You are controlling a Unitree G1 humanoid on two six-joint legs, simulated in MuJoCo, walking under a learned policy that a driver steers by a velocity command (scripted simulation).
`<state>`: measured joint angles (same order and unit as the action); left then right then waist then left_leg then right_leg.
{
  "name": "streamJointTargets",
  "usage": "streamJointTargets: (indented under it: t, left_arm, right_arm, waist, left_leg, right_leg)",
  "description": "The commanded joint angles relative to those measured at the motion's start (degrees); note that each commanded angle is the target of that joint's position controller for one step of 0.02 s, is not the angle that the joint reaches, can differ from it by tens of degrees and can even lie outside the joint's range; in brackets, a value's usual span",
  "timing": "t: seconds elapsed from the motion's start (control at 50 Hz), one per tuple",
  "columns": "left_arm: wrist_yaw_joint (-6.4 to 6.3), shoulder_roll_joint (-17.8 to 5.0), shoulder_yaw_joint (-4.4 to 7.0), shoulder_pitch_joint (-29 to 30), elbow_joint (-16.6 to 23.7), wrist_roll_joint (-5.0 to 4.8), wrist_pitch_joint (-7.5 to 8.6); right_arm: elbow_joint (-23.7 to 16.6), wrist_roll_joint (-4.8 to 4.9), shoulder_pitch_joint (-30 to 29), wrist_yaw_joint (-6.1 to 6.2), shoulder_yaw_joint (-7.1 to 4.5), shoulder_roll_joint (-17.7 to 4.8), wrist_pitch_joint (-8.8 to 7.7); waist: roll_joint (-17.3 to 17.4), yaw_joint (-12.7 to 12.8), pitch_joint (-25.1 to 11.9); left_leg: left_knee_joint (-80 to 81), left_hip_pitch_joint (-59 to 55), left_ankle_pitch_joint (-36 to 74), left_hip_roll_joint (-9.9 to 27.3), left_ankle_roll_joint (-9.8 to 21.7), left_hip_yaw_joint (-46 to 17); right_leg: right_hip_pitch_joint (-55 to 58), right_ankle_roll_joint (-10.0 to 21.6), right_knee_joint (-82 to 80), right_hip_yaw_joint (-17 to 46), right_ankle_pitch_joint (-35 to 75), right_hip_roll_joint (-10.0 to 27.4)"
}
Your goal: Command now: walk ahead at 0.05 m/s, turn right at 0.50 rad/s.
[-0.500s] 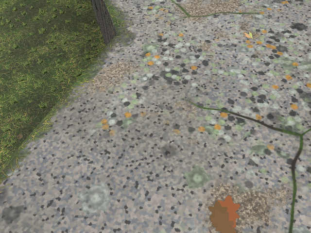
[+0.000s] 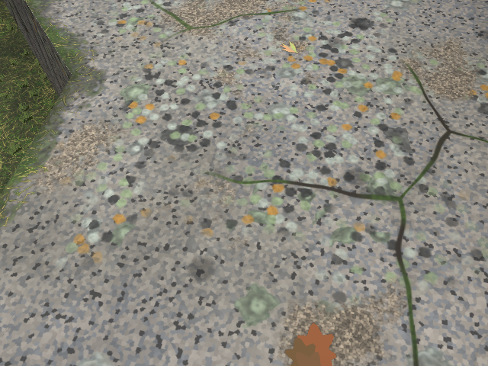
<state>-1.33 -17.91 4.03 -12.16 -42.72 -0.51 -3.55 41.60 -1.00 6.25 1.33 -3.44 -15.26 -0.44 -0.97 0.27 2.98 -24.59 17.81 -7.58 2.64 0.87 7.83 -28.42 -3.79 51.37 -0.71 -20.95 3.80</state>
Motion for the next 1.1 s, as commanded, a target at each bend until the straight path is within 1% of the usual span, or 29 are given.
streamJointTargets:
  t: [0.02,0.06,0.08,0.1,0.12,0.14,0.16,0.2,0.22,0.26,0.36,0.5,0.56,0.58,0.6,0.62,0.64,0.66,0.7,0.74,0.78,0.82,0.86,0.9,0.92,0.96,1.0,1.04,1.1]
  left_arm:
    - [1.15,-4.31,1.05,-2.79,4.06,0.03,0.06]
    - [1.76,-4.52,1.49,-4.69,3.78,0.12,0.02]
    - [1.69,-5.36,2.01,-5.92,3.28,0.44,0.07]
    - [1.17,-8.50,2.98,-6.76,3.51,0.70,0.21]
    - [-0.05,-14.94,4.03,-5.43,5.92,0.58,0.35]
    - [0.68,-14.87,3.72,-6.22,6.90,2.88,1.63]
    - [1.03,-13.57,3.37,-4.31,6.88,3.12,2.87]
    - [0.46,-9.70,2.41,1.49,7.76,0.57,3.50]
    - [0.02,-8.85,1.94,2.76,8.18,0.21,3.38]
    - [-0.55,-7.88,1.50,2.05,8.64,0.52,3.15]
    - [-1.36,-9.41,2.27,0.21,9.09,0.12,2.48]
    - [-0.40,-10.15,2.84,2.39,10.47,-0.09,1.41]
    - [-0.55,-9.14,2.47,4.87,11.03,-0.93,0.87]
    - [-0.74,-7.73,2.06,3.56,10.82,-0.89,0.81]
    - [-0.58,-4.60,1.16,0.27,10.39,0.20,0.94]
    - [-0.70,-6.34,1.80,1.13,12.10,-0.22,1.49]
    - [-0.83,-10.58,3.02,0.12,10.65,0.73,1.92]
    - [-0.70,-11.62,3.73,-0.18,9.32,0.23,1.85]
    - [-1.08,-7.20,2.64,-0.65,7.56,0.88,1.07]
    - [-0.56,-2.44,0.83,-0.46,7.15,1.31,1.11]
    - [-0.36,-0.96,0.01,4.08,8.10,1.20,1.96]
    - [-0.67,-3.62,0.96,4.17,7.60,-0.13,2.35]
    - [-0.99,-4.65,1.45,1.07,5.91,-0.34,2.57]
    - [-1.60,-7.86,2.25,-1.13,5.90,0.55,2.69]
    - [-1.62,-11.58,3.34,-1.31,5.04,1.18,2.33]
    - [-1.22,-8.44,2.85,-0.54,5.79,2.00,2.07]
    - [-1.67,-6.84,2.11,1.12,6.63,1.94,2.81]
    - [-1.74,-6.81,2.06,4.14,6.38,0.90,3.64]
    - [-1.64,-7.99,2.57,5.11,5.64,0.62,3.21]
  right_arm:
    - [-3.06,0.87,-3.44,0.37,-2.68,-9.93,-0.33]
    - [-2.29,2.03,-4.29,0.35,-2.87,-10.39,0.23]
    - [-1.33,2.34,-2.75,0.35,-2.70,-9.19,0.50]
    - [-0.02,1.77,0.44,0.17,-2.28,-6.86,0.89]
    - [-2.11,-0.88,0.85,-0.11,-1.34,-4.18,1.15]
    - [-3.78,-0.36,-5.69,0.51,-2.18,-6.82,1.00]
    - [-3.54,0.92,-6.29,0.88,-2.74,-8.09,1.13]
    - [-1.07,0.62,-3.09,1.79,-3.39,-8.39,1.58]
    - [-0.71,0.21,-2.28,1.92,-3.52,-8.39,1.54]
    - [-0.47,0.69,-1.33,1.61,-3.46,-7.53,1.07]
    - [-1.06,1.13,-3.73,1.05,-2.56,-5.82,0.43]
    - [-0.84,1.80,-2.30,-0.52,-2.63,-7.20,-0.91]
    - [0.55,1.68,2.37,-1.35,-2.78,-7.38,-1.65]
    - [0.84,1.12,3.39,-1.36,-3.13,-8.79,-1.69]
    - [-0.02,0.06,2.85,-1.09,-3.56,-12.13,-1.36]
    - [0.19,-1.46,1.90,-1.08,-3.81,-14.36,-1.06]
    - [-1.13,-1.05,0.03,-1.00,-3.09,-11.44,-1.32]
    - [-1.55,-0.36,-2.01,-0.75,-2.46,-9.47,-1.32]
    - [-1.14,1.04,-3.74,-0.73,-1.08,-6.35,-1.47]
    - [0.13,0.93,-3.99,-1.09,0.15,-4.38,-1.25]
    - [0.80,1.25,-1.52,-1.09,-0.92,-7.87,-0.24]
    - [1.27,1.58,1.74,-0.93,-1.96,-11.82,0.53]
    - [0.95,2.72,1.02,-0.81,-2.15,-12.48,0.74]
    - [0.55,2.60,1.25,-0.69,-1.66,-10.82,0.10]
    - [-0.59,2.51,1.22,-0.83,-1.21,-8.23,-0.46]
    - [-0.32,2.62,0.28,-1.09,-1.34,-8.73,-0.49]
    - [-0.32,2.67,0.45,-0.98,-2.62,-10.23,0.66]
    - [-0.09,2.65,1.95,-0.96,-2.50,-8.30,2.11]
    - [-1.64,2.43,0.48,-1.80,-1.45,-6.18,2.69]
  waist:
    - [8.98,0.95,-8.85]
    - [8.07,2.68,-8.46]
    - [6.11,2.80,-8.05]
    - [-2.81,2.02,-5.87]
    - [-20.82,-0.51,-4.03]
    - [-15.63,4.21,-6.20]
    - [-10.24,2.95,-5.41]
    - [-6.00,0.12,-5.50]
    - [-6.55,-0.57,-6.08]
    - [-6.19,-0.81,-8.24]
    - [-6.64,0.97,-8.22]
    - [-8.34,1.16,-7.87]
    - [-7.81,-1.56,-9.28]
    - [-5.69,-1.33,-9.77]
    - [5.89,1.05,-10.72]
    - [17.50,1.82,-6.72]
    - [12.24,0.89,-6.29]
    - [9.23,1.58,-5.43]
    - [7.76,1.77,-4.41]
    - [9.08,2.43,-4.79]
    - [11.61,-0.78,-4.41]
    - [12.01,-1.99,-5.12]
    - [11.62,-0.21,-4.99]
    - [7.42,0.33,-7.79]
    - [-3.93,-1.53,-8.51]
    - [-10.54,0.78,-6.74]
    - [-10.33,1.25,-4.63]
    - [-6.66,-0.77,-2.87]
    - [-8.02,0.20,-3.58]
  left_leg:
    - [7.93,-4.31,7.89,16.54,11.80,-9.37]
    - [4.11,-3.85,4.66,15.72,8.95,-7.42]
    - [0.07,-2.03,-0.28,13.71,6.05,-5.42]
    - [-10.17,3.21,-8.34,9.10,1.03,-0.61]
    - [-28.21,18.60,-29.15,-0.14,-5.50,2.69]
    - [-38.10,21.30,-31.78,-3.21,-4.89,-7.68]
    - [-41.41,21.71,-26.74,-2.08,-3.66,-10.39]
    - [-40.53,21.87,-17.95,-0.76,-3.34,-11.75]
    - [-41.28,20.00,-15.26,-1.21,-3.90,-11.62]
    - [-40.85,18.18,-12.25,-2.37,-4.61,-11.73]
    - [-26.09,16.40,-10.70,-3.37,-6.10,-13.02]
    - [-13.05,6.20,-13.71,-5.33,-5.10,-13.58]
    - [1.42,-2.58,-4.06,-4.75,-3.14,-11.91]
    - [5.13,-8.31,2.53,-0.96,-1.55,-14.00]
    - [7.09,-13.82,9.82,10.11,2.80,-24.86]
    - [7.93,-11.14,17.84,18.15,13.39,-36.58]
    - [8.09,-8.93,15.97,19.96,16.76,-36.60]
    - [7.30,-8.13,13.78,16.45,14.63,-31.35]
    - [6.07,-8.27,11.00,11.10,11.14,-25.91]
    - [6.07,-7.39,13.08,7.09,9.88,-21.27]
    - [4.31,-8.74,15.74,5.21,9.60,-21.08]
    - [2.96,-11.36,17.25,6.55,10.60,-25.21]
    - [2.09,-10.59,17.64,6.23,9.66,-27.59]
    - [-0.41,-3.23,12.70,4.53,5.66,-26.96]
    - [-4.62,1.93,3.76,-0.89,2.48,-19.46]
    - [-15.50,8.19,-14.76,-5.15,-1.38,-12.18]
    - [-34.06,13.69,-28.42,-3.66,-3.08,-11.50]
    - [-35.24,14.74,-24.65,-1.39,-4.17,-12.06]
    - [-27.30,9.79,-18.50,-0.84,-5.33,-7.85]
  right_leg:
    - [8.31,1.93,-5.64,-0.66,1.83,0.60]
    - [13.27,4.18,-14.65,-2.85,6.40,-1.03]
    - [16.74,5.87,-19.10,-2.63,9.15,-2.45]
    - [19.97,8.82,-27.23,5.24,18.69,1.28]
    - [24.75,17.58,-30.92,26.05,34.91,15.51]
    - [19.70,24.12,-34.34,31.19,29.95,18.12]
    - [18.81,21.92,-34.80,26.73,24.75,15.19]
    - [19.30,16.21,-33.41,21.00,20.64,10.73]
    - [18.36,15.65,-32.96,19.47,23.21,9.46]
    - [19.84,15.75,-32.28,18.43,26.57,8.06]
    - [23.35,16.16,-31.15,21.31,22.68,7.08]
    - [19.80,16.85,-29.41,29.25,24.13,5.85]
    - [19.17,13.92,-25.58,28.87,25.91,3.39]
    - [15.68,11.18,-23.20,26.85,19.52,1.03]
    - [9.28,7.72,-12.64,19.28,2.81,-5.22]
    - [-0.81,4.49,-3.49,11.27,-15.80,-12.43]
    - [-1.35,2.22,7.98,12.53,-16.07,-9.23]
    - [-1.40,1.43,12.46,12.62,-12.43,-8.96]
    - [-0.61,-0.58,12.15,13.78,-7.16,-8.17]
    - [5.20,-2.06,1.39,9.02,-4.60,-5.30]
    - [9.06,-2.63,-10.79,4.10,-5.01,-4.95]
    - [11.03,-2.38,-18.47,3.07,-2.09,-6.39]
    - [16.12,-0.42,-30.20,2.65,7.57,-6.98]
    - [26.60,2.93,-29.87,6.33,18.71,-1.10]
    - [27.68,7.06,-26.95,9.71,24.01,3.33]
    - [26.91,14.57,-31.07,17.39,27.47,11.96]
    - [25.62,18.93,-32.12,20.06,36.36,17.37]
    - [24.36,16.61,-31.28,13.81,37.30,14.83]
    - [23.03,15.05,-30.72,6.89,36.41,11.52]
